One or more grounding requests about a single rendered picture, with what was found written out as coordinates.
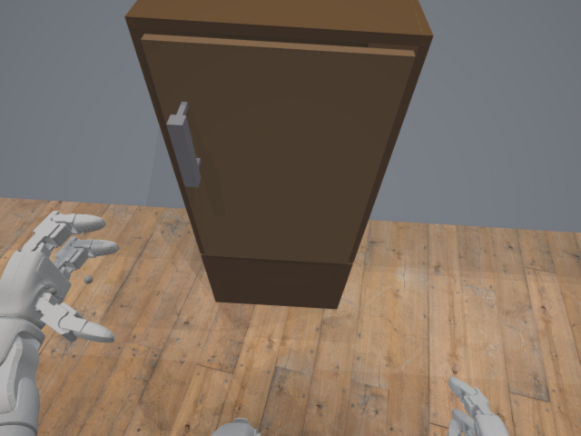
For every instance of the robot left shin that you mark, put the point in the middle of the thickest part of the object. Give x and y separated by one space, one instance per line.
242 420

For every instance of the robot left forearm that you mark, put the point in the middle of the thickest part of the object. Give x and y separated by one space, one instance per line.
20 341

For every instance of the cupboard door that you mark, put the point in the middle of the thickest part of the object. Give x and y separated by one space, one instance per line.
290 136

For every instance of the robot left hand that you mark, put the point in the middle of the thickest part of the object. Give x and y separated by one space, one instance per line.
30 273

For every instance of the handle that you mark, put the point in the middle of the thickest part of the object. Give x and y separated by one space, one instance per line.
179 132

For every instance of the robot right hand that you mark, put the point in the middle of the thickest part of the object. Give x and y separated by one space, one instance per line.
485 422

